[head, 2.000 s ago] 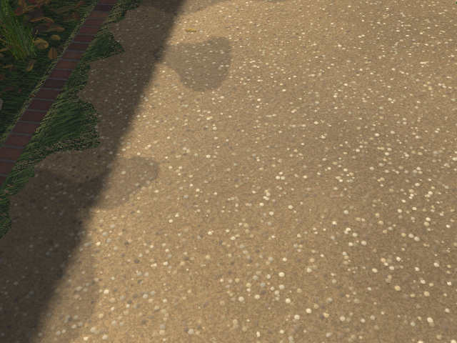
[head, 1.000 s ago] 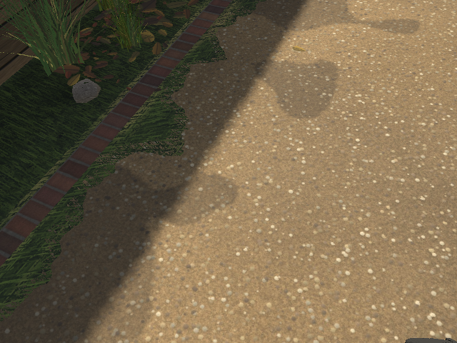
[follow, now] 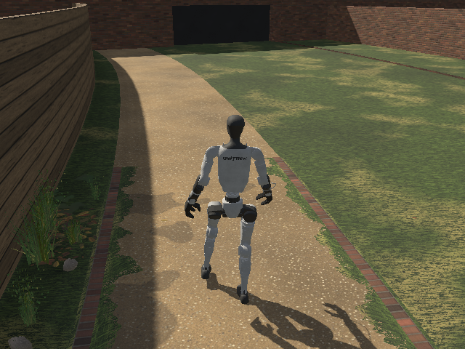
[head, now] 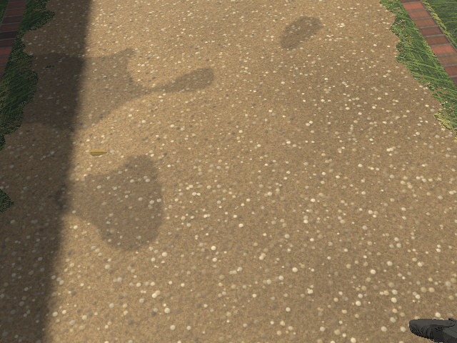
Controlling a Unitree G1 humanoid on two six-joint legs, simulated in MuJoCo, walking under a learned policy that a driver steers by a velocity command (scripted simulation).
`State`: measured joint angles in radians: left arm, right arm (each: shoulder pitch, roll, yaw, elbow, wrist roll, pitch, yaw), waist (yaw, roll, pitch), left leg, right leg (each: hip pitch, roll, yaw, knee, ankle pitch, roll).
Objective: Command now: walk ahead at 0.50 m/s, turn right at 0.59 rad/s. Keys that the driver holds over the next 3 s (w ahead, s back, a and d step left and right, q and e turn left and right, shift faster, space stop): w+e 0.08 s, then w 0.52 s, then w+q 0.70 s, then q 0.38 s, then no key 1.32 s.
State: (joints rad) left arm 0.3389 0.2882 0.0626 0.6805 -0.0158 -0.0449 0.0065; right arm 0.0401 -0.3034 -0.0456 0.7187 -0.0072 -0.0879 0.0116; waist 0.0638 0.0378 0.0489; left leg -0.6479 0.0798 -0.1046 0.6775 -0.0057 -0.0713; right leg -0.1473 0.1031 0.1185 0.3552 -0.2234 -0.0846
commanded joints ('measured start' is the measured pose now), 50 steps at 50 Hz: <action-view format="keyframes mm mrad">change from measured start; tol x32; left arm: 1 17 183 55 -44 -8 -8 10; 28 -367 46 -14 -157 -6 -41 -40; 34 95 276 67 -53 29 -31 -20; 50 -66 139 42 68 23 -65 2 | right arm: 1 -103 -68 -12 -85 13 -22 10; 34 447 3 23 74 14 6 -7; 50 51 -16 -7 -20 26 43 26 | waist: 1 10 -122 -32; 7 -98 -168 -116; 9 -91 282 -347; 29 -142 51 6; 34 17 -342 -421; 50 -11 -65 32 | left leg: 1 145 -64 39 -117 97 0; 7 421 -60 50 -229 -42 103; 10 952 313 -729 -396 -572 352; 32 570 99 33 -166 384 185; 35 -86 -76 -27 583 -565 94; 50 -18 30 67 57 88 71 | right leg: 1 -86 -212 180 -85 110 -133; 7 1 -198 240 182 215 -63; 11 -639 -77 85 951 -258 64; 30 -344 -132 -118 156 150 35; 32 1 -108 -136 106 164 -14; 34 565 -530 494 44 6 -222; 40 46 -360 85 -179 119 -118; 50 74 -347 -235 -248 304 -85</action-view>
